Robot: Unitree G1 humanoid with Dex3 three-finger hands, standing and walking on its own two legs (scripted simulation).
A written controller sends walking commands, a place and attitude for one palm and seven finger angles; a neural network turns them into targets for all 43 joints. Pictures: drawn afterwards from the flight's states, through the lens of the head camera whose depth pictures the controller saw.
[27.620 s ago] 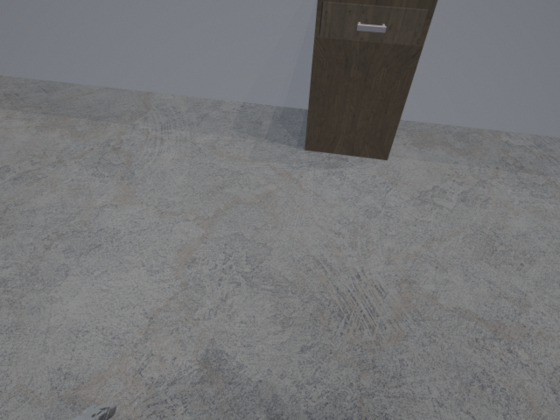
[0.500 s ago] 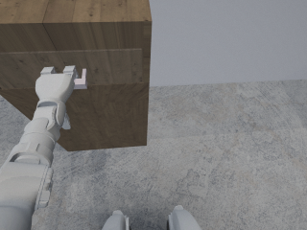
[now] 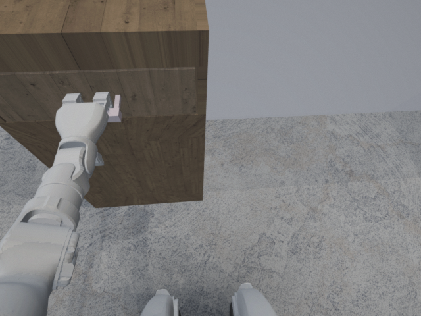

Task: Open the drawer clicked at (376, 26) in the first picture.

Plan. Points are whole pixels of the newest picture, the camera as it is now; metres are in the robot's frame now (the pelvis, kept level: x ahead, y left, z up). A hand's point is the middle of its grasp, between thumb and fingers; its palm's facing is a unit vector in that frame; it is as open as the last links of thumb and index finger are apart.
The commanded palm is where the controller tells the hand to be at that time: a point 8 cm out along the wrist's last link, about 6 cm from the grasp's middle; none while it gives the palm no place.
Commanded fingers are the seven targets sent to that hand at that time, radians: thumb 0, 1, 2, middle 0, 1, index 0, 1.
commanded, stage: close the thumb around the handle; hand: left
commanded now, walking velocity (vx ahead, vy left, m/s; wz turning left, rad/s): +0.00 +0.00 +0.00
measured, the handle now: (91, 108) +0.54 +0.22 +0.02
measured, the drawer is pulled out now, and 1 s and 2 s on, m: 0.00 0.03 0.16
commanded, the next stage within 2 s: pull the drawer open in 0.44 s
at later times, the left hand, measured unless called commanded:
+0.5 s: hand (96, 133) +0.49 +0.21 +0.00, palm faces -0.06 +0.01 -1.00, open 5.4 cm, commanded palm +0.47 +0.21 +0.05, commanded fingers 0.00 0.90 0.90 -0.40 -1.35 -0.40 -1.35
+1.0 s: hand (95, 145) +0.46 +0.21 -0.01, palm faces -0.04 -0.03 -1.00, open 5.5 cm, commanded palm +0.41 +0.22 +0.05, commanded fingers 0.00 0.90 0.90 -0.40 -1.35 -0.40 -1.35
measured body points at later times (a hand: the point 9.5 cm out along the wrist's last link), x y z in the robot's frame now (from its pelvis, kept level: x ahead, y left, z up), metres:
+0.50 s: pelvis +0.00 -0.01 +0.00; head +0.13 -0.01 +0.43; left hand +0.49 +0.21 +0.05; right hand +0.01 -0.28 -0.13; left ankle +0.01 +0.12 -0.67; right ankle +0.01 -0.14 -0.67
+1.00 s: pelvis +0.03 +0.00 +0.01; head +0.13 +0.00 +0.45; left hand +0.45 +0.21 +0.05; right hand +0.06 -0.27 -0.12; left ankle +0.01 +0.12 -0.67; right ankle +0.01 -0.14 -0.67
